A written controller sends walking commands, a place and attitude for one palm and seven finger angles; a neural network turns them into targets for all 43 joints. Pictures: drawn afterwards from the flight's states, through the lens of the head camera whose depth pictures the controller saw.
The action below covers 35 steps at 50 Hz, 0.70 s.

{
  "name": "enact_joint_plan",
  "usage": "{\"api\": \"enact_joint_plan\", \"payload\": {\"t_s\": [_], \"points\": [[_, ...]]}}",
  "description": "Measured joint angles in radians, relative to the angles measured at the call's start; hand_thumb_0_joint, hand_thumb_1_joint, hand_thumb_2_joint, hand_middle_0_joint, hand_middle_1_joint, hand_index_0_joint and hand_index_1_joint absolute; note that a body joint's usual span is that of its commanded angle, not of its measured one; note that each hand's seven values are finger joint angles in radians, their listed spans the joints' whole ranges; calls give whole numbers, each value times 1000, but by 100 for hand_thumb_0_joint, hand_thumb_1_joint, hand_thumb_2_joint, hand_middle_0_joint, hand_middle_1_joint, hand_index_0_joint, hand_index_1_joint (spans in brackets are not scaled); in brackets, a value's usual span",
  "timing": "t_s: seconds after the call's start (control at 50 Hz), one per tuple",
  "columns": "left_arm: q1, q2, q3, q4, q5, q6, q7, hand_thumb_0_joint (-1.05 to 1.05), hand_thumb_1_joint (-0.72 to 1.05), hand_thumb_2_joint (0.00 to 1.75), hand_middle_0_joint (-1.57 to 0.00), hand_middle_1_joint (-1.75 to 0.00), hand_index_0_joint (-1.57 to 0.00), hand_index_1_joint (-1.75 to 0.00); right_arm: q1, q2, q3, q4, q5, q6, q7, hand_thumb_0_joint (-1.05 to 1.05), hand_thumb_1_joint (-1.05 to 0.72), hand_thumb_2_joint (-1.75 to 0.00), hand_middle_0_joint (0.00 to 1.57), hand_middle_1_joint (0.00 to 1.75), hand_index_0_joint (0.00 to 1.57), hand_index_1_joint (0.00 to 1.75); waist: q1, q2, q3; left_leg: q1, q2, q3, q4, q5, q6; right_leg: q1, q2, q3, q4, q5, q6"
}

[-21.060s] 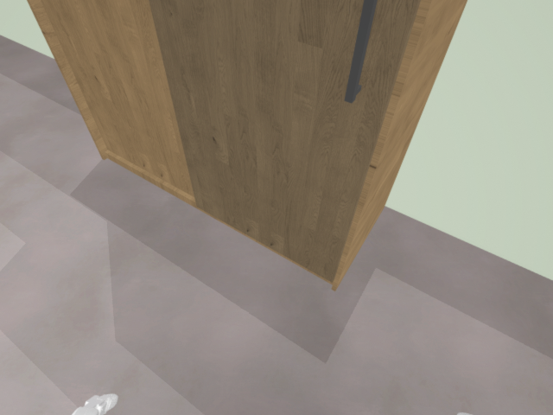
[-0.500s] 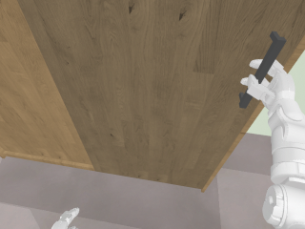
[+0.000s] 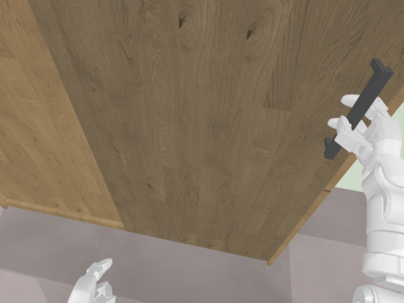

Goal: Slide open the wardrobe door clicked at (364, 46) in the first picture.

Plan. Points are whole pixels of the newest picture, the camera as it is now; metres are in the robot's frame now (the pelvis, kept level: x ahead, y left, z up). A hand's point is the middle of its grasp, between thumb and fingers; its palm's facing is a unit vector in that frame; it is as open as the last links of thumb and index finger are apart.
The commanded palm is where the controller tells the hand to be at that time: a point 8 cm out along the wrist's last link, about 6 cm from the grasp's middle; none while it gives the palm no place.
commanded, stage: tug the door sideways, standing still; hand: right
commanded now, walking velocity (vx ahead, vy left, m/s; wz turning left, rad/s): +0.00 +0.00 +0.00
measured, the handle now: (350, 114) +0.45 -0.24 +0.18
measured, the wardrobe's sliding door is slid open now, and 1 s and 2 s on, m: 0.00 0.00 0.15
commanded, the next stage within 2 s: step sideways, sliding the door along in 0.54 s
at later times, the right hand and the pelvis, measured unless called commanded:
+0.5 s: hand (339, 130) +0.40 -0.20 +0.18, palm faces +0.21 +0.98 -0.02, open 5.7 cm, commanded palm +0.37 -0.20 +0.18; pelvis +0.00 -0.01 +0.00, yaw -6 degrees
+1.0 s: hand (333, 130) +0.41 -0.20 +0.17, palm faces +0.39 +0.91 -0.17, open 6.0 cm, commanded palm +0.38 -0.19 +0.19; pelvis -0.01 +0.04 -0.02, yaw -4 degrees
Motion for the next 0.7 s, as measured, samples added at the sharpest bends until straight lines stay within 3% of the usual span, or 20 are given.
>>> {"api": "enact_joint_plan", "payload": {"t_s": [0.14, 0.3, 0.44, 0.62, 0.66, 0.7], "points": [[-19, 3, -1, 18, 2, -1, 17, 1, 91, 90, -20, -30, -20, -30, 4, 13, 33, -51, 6, 33, 24, 1, -77, -83, 30, 134, 26, 134, -30, -5, -8, 17, -1, 21, 0, -39, -5, 8, 0, 35, 4, -41, 0], [-45, -1, 9, 59, 9, -4, 26, 1, 91, 90, -20, -30, -20, -30, -103, 79, 105, 9, -17, 79, -48, 2, -77, -85, 32, 136, 35, 137, -62, -13, 6, 5, 15, 65, 32, 0, -1, -25, 13, 88, 40, -1, -2], [-51, -21, -2, 79, 21, -23, 26, 1, 91, 90, -20, -30, -20, -30, -161, 104, 163, 79, -48, 25, -105, 1, -78, -86, 32, 136, 29, 139, -68, -4, 7, 12, 29, 72, 33, -56, -12, -27, 29, 111, 37, -46, -6], [-12, -36, -8, 117, 31, -47, 15, 1, 91, 90, -20, -30, -20, -30, -242, 141, 210, 185, -45, -4, -142, 1, -82, -85, 25, 135, 25, 140, -63, -18, 13, -7, 30, 73, 58, -12, -3, -48, 36, 150, 42, -23, -11], [-10, -43, -12, 132, 34, -53, 15, 1, 91, 90, -20, -30, -20, -30, -258, 139, 228, 199, -52, -26, -150, 1, -82, -85, 26, 135, 23, 140, -67, 2, 20, -2, 41, 66, 49, -40, -10, -57, 49, 148, 56, -30, -16], [-31, -40, -22, 136, 44, -48, 17, 1, 91, 90, -20, -30, -20, -30, -257, 103, 234, 221, -82, -94, -139, 0, -79, -85, 28, 136, 23, 140, -61, 4, 31, -22, 42, 51, 64, -50, -21, -77, 50, 133, 83, -36, -17]]}}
